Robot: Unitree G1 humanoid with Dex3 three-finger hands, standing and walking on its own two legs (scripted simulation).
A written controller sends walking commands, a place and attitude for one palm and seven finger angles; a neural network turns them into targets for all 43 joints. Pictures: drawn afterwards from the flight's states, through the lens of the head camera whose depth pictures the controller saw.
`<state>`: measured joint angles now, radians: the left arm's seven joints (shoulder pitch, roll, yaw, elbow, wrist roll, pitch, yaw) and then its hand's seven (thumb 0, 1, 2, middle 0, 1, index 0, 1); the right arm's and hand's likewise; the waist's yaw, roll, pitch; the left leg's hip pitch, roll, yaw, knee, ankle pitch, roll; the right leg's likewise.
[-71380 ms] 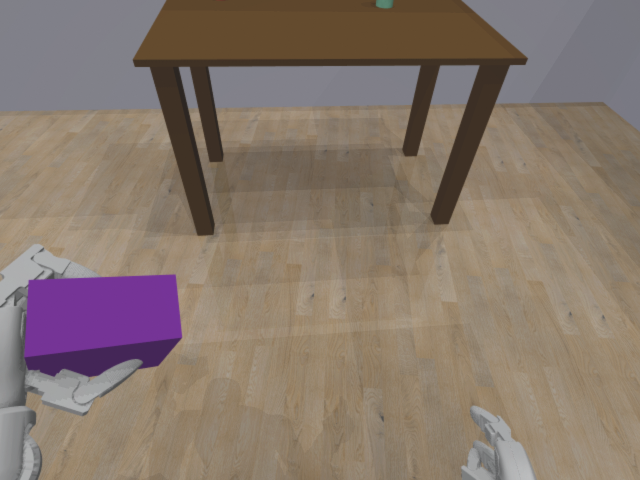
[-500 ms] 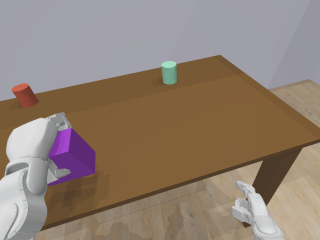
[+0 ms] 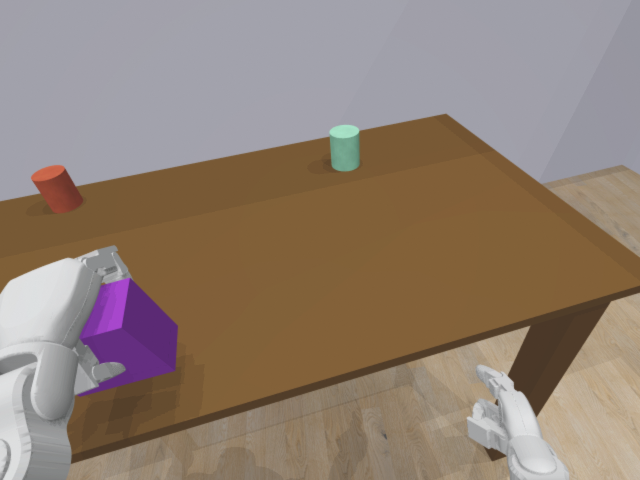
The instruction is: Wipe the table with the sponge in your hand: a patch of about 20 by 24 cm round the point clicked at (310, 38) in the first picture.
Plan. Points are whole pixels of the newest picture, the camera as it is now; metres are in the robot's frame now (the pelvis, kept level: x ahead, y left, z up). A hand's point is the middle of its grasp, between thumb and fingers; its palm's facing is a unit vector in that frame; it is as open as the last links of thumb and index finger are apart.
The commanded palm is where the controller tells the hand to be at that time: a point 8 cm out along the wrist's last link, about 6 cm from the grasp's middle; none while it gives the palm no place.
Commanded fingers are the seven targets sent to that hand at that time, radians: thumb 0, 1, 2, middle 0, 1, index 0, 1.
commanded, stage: bring the sponge back beside the body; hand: left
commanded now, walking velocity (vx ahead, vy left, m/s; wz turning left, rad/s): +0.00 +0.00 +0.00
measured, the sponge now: (113, 346) +0.20 +0.28 +0.11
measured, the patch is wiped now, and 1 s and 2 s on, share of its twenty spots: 1.00 1.00 1.00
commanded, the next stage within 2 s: step back with the hand held close in 0.42 s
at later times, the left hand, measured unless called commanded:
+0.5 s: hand (83, 328) +0.19 +0.29 +0.16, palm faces +0.22 -0.15 -0.96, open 10.2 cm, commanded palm +0.14 +0.28 +0.23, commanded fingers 0.00 0.10 1.30 -1.20 -1.60 -1.20 -1.60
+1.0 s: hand (82, 299) +0.20 +0.28 +0.20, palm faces +0.45 -0.79 -0.42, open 10.2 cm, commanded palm +0.13 +0.31 +0.22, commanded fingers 0.00 0.10 1.30 -1.20 -1.60 -1.20 -1.60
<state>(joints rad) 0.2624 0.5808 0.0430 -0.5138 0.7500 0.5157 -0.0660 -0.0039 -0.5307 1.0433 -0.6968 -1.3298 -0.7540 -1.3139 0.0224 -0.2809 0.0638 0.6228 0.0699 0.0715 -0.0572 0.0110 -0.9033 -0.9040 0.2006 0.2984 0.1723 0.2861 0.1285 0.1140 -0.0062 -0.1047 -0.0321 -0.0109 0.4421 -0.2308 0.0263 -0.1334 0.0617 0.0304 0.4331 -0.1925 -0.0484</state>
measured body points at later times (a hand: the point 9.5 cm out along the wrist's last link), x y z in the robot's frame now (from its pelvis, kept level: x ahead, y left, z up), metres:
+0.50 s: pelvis +0.00 +0.01 +0.00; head -0.05 -0.04 +0.45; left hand +0.17 +0.29 +0.22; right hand +0.26 -0.19 -0.06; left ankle +0.01 +0.10 -0.74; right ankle +0.03 -0.09 -0.74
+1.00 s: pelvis -0.02 +0.02 -0.01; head -0.01 +0.03 +0.44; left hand +0.17 +0.32 +0.22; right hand +0.12 -0.23 -0.11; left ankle +0.01 +0.10 -0.74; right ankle +0.03 -0.09 -0.74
